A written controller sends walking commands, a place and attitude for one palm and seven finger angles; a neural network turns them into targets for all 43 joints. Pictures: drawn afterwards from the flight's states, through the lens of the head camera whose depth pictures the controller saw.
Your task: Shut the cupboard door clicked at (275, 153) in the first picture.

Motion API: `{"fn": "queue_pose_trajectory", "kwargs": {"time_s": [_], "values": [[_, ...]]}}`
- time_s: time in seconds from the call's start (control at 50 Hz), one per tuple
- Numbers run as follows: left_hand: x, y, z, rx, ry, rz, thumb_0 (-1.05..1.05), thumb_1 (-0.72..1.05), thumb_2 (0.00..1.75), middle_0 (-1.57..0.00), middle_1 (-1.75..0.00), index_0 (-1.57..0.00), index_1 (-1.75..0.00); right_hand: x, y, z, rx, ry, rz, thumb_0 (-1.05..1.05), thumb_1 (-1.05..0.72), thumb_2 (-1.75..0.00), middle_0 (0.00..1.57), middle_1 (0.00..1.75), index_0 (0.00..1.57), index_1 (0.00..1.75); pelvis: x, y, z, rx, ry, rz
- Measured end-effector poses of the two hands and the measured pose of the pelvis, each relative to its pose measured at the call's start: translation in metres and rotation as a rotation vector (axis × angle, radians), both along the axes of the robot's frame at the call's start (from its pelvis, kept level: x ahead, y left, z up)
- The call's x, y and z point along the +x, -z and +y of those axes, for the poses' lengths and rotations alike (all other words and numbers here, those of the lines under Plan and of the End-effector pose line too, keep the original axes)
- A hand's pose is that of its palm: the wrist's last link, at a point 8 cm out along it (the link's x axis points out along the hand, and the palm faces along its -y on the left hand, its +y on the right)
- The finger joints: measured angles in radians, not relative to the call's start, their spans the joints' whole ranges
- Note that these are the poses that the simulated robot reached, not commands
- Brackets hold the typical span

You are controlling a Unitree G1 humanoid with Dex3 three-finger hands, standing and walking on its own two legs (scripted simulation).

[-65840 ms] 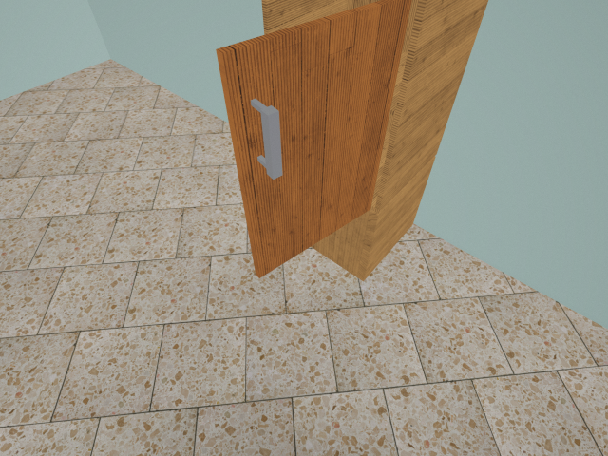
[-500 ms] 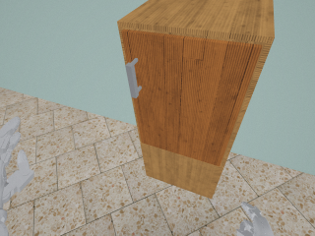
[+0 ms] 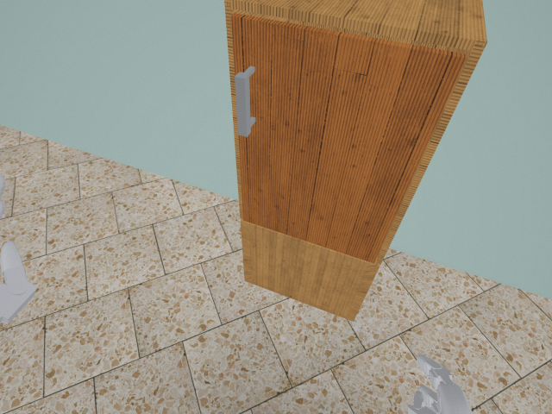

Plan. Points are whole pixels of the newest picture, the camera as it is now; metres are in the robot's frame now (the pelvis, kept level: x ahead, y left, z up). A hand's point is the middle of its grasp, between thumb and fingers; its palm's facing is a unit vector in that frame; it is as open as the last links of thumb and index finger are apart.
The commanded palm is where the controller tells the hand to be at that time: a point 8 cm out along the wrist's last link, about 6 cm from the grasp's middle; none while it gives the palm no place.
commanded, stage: step back with the hand held close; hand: left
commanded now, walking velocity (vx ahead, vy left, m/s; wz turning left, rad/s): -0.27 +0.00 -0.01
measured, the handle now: (247, 101) +0.69 +0.11 +0.11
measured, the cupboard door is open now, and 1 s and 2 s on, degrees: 0 0 0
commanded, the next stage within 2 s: stop stepping back and stand still in 0.58 s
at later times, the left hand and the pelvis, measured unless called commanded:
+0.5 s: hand out of the picture +0.12 +0.27 +0.19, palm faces +0.45 -0.78 -0.44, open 7.4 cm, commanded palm +0.07 +0.30 +0.19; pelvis -0.08 +0.00 +0.00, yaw -2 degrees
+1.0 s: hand out of the picture +0.07 +0.31 +0.17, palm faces +0.47 -0.84 -0.27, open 7.4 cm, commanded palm -0.01 +0.33 +0.19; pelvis -0.17 +0.04 +0.00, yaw -3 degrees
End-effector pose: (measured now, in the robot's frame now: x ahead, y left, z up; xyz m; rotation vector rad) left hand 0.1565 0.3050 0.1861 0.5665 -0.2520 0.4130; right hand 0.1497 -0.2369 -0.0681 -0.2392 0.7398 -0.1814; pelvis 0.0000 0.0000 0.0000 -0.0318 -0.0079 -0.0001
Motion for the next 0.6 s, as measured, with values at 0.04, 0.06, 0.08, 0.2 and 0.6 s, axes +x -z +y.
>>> {"fn": "queue_pose_trajectory", "kwargs": {"time_s": [0.04, 0.06, 0.08, 0.2, 0.6], "values": [[-0.009, 0.001, -0.001, -0.001, -0.011, -0.020, 0.01, 0.89, 0.90, -0.21, -0.30, -0.21, -0.30, -0.007, 0.004, 0.000, 0.002, -0.013, 0.005, 0.01, -0.90, -0.90, 0.20, 0.30, 0.21, 0.30, -0.006, 0.002, -0.002, -0.002, -0.010, -0.005], [-0.013, 0.001, -0.003, -0.003, -0.015, -0.030, 0.01, 0.89, 0.90, -0.21, -0.30, -0.21, -0.30, -0.011, 0.006, 0.000, 0.003, -0.019, 0.009, 0.01, -0.90, -0.90, 0.20, 0.30, 0.21, 0.30, -0.009, 0.003, -0.003, -0.002, -0.013, -0.006], [-0.017, 0.001, -0.004, -0.005, -0.017, -0.039, 0.01, 0.89, 0.90, -0.21, -0.30, -0.21, -0.30, -0.014, 0.007, -0.001, 0.002, -0.024, 0.014, 0.01, -0.90, -0.90, 0.20, 0.30, 0.21, 0.30, -0.012, 0.004, -0.004, -0.002, -0.014, -0.006], [-0.031, 0.000, -0.008, -0.032, 0.018, -0.095, 0.01, 0.89, 0.90, -0.21, -0.30, -0.21, -0.30, -0.038, 0.011, -0.003, -0.022, -0.028, 0.055, 0.01, -0.90, -0.90, 0.20, 0.30, 0.21, 0.30, -0.030, 0.006, -0.001, -0.003, -0.020, 0.000], [-0.084, -0.003, -0.012, -0.050, 0.128, -0.093, 0.01, 0.89, 0.90, -0.21, -0.30, -0.21, -0.30, -0.098, 0.004, 0.017, 0.011, -0.023, -0.005, 0.01, -0.90, -0.90, 0.20, 0.30, 0.21, 0.30, -0.106, 0.002, 0.005, -0.031, 0.049, 0.031]]}}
